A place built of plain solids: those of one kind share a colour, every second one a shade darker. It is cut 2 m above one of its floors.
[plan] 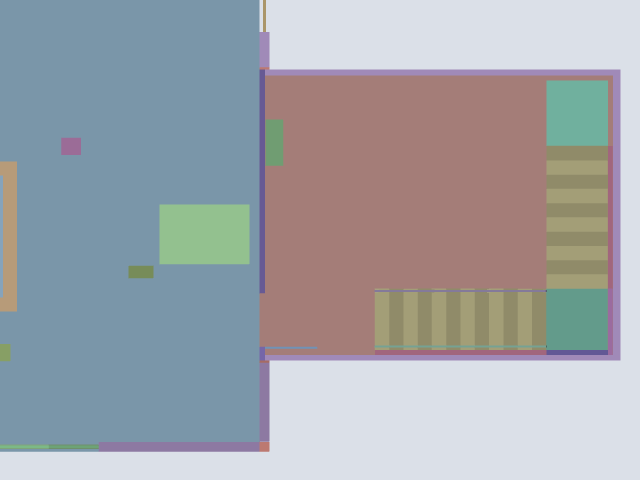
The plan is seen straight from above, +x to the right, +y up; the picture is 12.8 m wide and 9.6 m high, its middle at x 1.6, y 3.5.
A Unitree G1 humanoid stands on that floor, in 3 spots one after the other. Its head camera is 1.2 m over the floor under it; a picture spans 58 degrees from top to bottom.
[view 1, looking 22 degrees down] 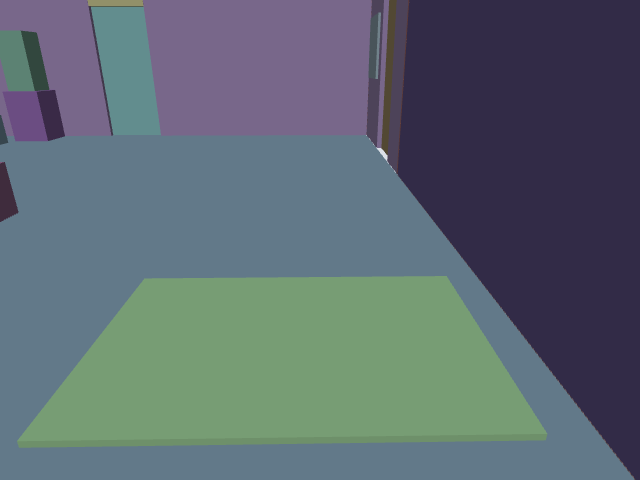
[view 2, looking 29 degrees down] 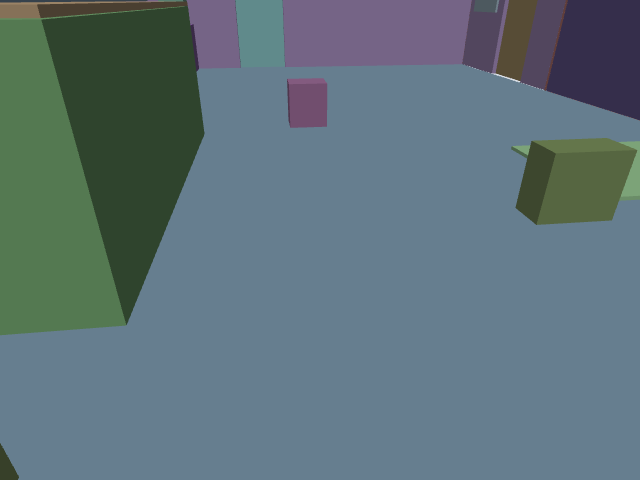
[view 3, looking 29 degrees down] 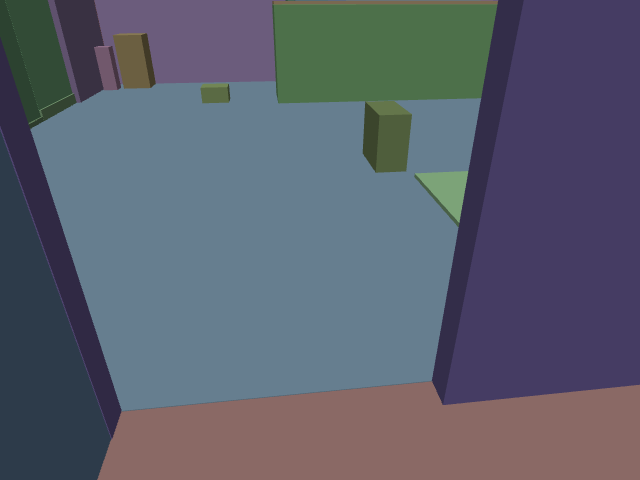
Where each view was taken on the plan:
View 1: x -0.61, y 1.90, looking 89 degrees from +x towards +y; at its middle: lobby_floor_slab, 3.20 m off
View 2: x -3.83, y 0.56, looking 83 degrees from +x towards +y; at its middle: lobby_floor_slab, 2.48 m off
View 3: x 1.45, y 1.90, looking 173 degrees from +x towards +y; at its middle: lobby_floor_slab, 2.47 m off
